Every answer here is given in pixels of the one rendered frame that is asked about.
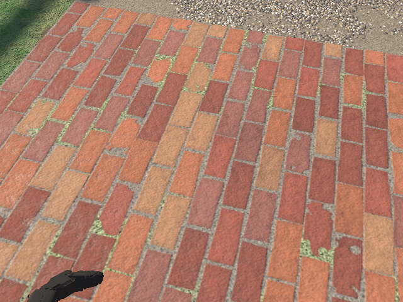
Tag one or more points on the left robot hand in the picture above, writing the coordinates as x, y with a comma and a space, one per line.
64, 284

